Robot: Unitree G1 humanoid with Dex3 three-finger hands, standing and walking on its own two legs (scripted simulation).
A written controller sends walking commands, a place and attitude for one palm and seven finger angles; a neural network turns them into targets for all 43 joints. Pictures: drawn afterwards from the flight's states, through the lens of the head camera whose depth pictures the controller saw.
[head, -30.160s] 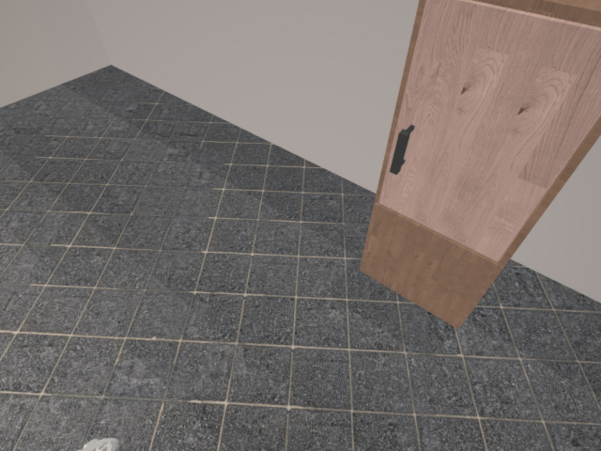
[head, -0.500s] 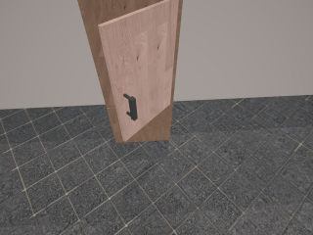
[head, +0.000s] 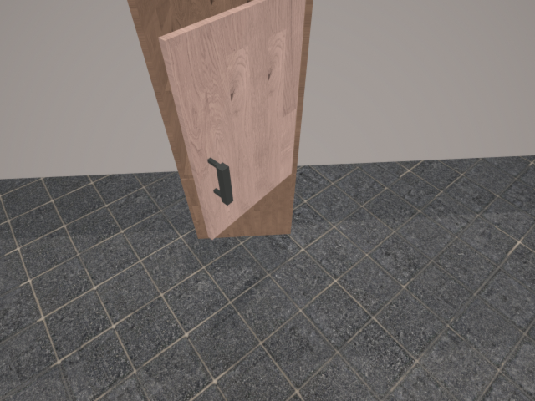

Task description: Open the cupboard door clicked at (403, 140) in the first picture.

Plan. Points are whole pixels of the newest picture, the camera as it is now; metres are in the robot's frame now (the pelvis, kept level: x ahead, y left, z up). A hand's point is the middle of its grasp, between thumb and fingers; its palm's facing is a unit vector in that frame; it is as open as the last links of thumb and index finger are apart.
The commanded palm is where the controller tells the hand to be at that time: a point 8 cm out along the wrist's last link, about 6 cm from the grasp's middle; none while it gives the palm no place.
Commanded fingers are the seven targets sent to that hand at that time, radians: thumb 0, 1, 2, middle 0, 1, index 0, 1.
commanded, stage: look to check the result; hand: left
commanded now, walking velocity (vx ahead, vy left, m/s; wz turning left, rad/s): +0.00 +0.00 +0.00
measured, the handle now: (219, 181) +0.61 +0.16 -0.11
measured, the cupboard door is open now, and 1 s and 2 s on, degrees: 45 45 45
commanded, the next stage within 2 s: walk to a spot facing it in 0.16 s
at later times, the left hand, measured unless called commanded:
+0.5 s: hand out of the picture +0.03 +0.18 -0.18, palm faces -0.01 -0.97 -0.23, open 7.3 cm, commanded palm none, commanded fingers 0.00 0.90 0.90 -0.20 -0.30 -0.20 -0.30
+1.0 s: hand out of the picture +0.09 +0.15 -0.16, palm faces -0.27 -0.92 -0.28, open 7.3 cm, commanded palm none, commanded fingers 0.00 0.90 0.90 -0.20 -0.30 -0.20 -0.30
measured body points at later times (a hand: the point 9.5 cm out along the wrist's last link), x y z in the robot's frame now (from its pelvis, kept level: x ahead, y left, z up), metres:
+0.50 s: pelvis +0.01 -0.01 -0.01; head +0.03 -0.01 +0.44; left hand +0.03 +0.24 -0.16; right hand +0.03 -0.25 -0.16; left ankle +0.03 +0.12 -0.74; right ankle -0.04 -0.09 -0.74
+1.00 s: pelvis -0.01 -0.03 +0.00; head +0.03 -0.07 +0.44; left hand +0.10 +0.20 -0.14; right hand +0.01 -0.31 -0.15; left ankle +0.03 +0.13 -0.68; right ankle -0.04 -0.10 -0.74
